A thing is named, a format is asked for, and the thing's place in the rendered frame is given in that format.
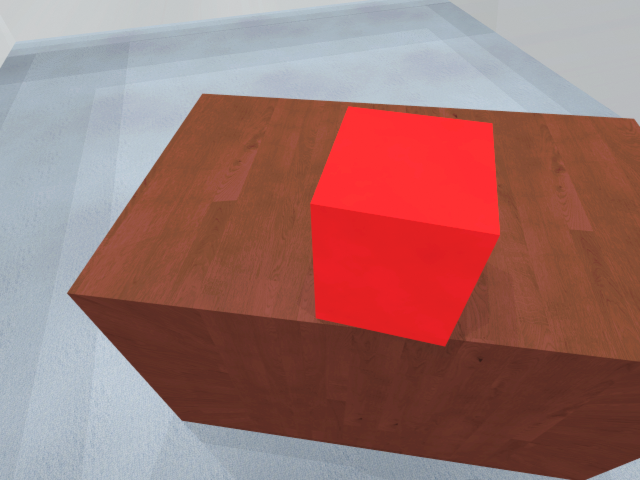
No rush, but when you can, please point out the carton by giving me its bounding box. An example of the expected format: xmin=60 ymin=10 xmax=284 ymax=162
xmin=310 ymin=106 xmax=500 ymax=346

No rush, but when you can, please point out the pedestal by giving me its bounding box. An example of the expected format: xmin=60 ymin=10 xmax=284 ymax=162
xmin=67 ymin=94 xmax=640 ymax=480

